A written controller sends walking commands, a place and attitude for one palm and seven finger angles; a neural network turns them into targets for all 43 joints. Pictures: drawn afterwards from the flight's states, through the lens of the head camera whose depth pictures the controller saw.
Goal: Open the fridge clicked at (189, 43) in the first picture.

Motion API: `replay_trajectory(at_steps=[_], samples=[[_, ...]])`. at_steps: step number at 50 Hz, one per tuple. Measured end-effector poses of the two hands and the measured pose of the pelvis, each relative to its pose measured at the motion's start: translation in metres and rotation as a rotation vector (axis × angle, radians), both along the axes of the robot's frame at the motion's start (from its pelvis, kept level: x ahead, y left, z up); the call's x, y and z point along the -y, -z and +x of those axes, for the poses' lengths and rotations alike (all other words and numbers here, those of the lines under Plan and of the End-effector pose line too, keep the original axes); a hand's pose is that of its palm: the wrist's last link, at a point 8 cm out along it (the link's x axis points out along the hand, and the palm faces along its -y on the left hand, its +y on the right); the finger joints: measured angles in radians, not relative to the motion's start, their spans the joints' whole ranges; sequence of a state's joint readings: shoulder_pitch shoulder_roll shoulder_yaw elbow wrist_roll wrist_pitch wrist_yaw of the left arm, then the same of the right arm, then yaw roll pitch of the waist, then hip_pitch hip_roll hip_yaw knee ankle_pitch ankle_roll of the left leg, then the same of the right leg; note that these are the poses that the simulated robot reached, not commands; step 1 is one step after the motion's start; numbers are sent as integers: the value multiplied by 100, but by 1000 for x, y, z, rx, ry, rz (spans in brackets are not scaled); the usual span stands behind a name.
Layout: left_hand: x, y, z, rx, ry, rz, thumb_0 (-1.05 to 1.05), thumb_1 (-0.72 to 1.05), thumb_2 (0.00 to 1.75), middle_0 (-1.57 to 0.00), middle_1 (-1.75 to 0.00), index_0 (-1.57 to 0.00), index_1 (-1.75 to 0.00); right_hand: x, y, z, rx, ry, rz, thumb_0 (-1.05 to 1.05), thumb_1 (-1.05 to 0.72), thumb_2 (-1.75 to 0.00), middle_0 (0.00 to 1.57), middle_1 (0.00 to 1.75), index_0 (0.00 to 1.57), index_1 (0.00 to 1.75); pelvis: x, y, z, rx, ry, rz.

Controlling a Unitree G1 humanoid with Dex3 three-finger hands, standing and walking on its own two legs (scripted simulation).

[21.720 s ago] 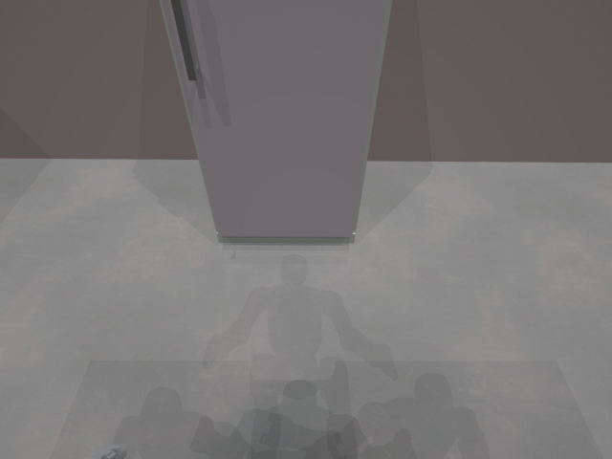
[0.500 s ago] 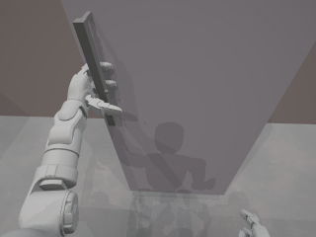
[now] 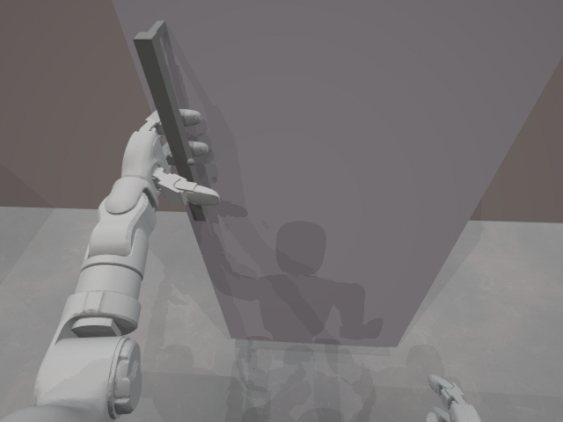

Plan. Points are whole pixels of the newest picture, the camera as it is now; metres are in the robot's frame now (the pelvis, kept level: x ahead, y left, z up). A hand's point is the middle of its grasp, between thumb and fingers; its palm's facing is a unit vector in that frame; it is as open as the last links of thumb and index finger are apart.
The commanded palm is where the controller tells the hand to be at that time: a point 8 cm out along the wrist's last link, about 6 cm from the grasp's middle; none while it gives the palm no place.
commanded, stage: slide the fingers in behind the handle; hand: left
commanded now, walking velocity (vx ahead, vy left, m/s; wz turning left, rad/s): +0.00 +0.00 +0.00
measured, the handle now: (183, 137) +0.47 +0.17 +0.18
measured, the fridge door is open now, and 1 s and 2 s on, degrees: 0 0 0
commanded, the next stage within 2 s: grip the handle and tug to test in 0.08 s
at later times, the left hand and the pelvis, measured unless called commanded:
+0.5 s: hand (191, 160) +0.43 +0.15 +0.17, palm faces -0.01 -1.00 -0.01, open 11.5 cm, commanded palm +0.40 +0.20 +0.17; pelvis +0.00 +0.00 +0.00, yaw +0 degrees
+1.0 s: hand (191, 161) +0.42 +0.15 +0.17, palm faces +0.00 -1.00 -0.01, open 5.4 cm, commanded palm +0.39 +0.20 +0.17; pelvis +0.01 +0.00 +0.00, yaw +0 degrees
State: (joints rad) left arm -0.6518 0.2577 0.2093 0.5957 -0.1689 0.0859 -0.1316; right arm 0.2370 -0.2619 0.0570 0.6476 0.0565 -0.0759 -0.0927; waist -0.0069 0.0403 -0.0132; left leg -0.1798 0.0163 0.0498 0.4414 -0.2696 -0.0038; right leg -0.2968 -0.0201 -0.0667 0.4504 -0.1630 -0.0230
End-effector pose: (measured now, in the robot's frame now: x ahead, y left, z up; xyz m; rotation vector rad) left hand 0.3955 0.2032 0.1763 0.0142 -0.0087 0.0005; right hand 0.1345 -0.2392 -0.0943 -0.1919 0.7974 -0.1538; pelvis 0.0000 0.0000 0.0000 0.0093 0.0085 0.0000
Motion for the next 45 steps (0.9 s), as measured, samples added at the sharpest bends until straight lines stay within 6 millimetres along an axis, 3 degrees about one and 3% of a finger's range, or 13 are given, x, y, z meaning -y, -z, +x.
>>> replay_trajectory(at_steps=[12,18,29,45], samples=[[0,2,3,-7,5,3,-1,-50,31,-30,-120,-30,-120,1,2,-8,-12,6,-2,1,-90,-90,20,29,21,30,0,0,-3,-4,-1,0],[-1,2,6,0,6,-13,-1,-39,35,-31,-122,-31,-122,2,3,-11,-20,15,-3,1,-90,-90,20,29,21,30,-1,0,-2,-10,5,1],[0,2,9,9,17,-3,-1,4,54,-36,-128,-36,-128,2,3,-9,-26,16,-3,1,-90,-90,20,29,21,30,-3,0,3,-16,5,-1],[-2,3,6,0,10,-4,1,73,83,-43,-138,-43,-138,-5,-2,12,3,-8,4,1,-90,-90,20,29,21,30,-4,-1,9,-9,2,-4]])
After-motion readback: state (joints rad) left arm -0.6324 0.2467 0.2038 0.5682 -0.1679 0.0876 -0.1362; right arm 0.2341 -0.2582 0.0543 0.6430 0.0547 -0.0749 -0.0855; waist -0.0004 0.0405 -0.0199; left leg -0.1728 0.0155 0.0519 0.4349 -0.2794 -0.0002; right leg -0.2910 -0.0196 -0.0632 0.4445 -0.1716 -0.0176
